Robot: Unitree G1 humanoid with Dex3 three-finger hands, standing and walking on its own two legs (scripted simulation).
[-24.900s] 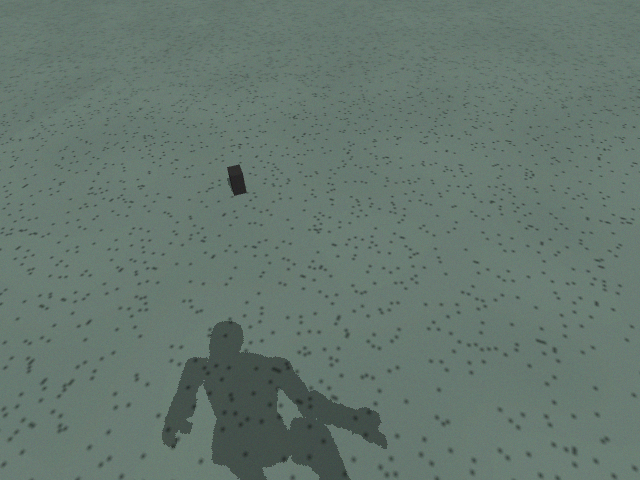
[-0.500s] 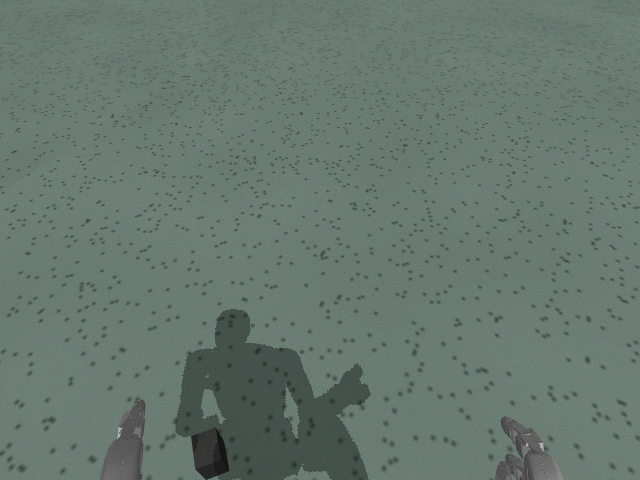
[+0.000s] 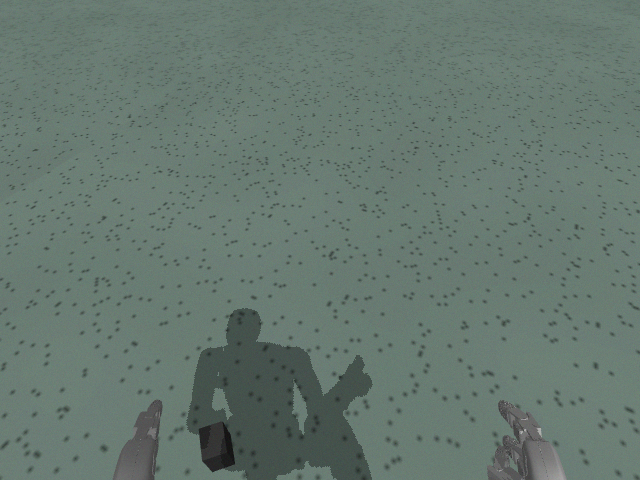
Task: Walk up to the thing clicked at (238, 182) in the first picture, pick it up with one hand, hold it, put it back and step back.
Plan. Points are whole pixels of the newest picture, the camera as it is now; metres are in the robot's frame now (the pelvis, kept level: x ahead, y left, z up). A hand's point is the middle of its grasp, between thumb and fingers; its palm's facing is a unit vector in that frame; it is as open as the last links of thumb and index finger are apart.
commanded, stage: home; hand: left
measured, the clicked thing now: (217, 446) +0.36 +0.30 -0.66
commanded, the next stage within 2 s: stand in 1.16 s
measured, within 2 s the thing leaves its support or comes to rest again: neither
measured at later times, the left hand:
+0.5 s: hand (192, 475) +0.17 +0.18 -0.06, palm faces +0.09 -0.95 -0.28, open 17.0 cm
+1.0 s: hand (187, 470) +0.18 +0.18 -0.06, palm faces +0.10 -0.95 -0.28, open 17.2 cm
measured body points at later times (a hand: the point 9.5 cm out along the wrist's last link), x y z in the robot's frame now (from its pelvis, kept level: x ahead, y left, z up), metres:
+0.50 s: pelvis +0.00 +0.00 +0.00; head +0.02 +0.00 +0.45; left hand +0.16 +0.23 -0.04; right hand +0.16 -0.25 -0.07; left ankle +0.02 +0.12 -0.69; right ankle +0.00 -0.13 -0.69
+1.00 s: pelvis +0.01 +0.00 +0.00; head +0.02 +0.01 +0.45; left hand +0.17 +0.23 -0.04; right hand +0.16 -0.24 -0.07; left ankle +0.02 +0.12 -0.69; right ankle +0.00 -0.13 -0.69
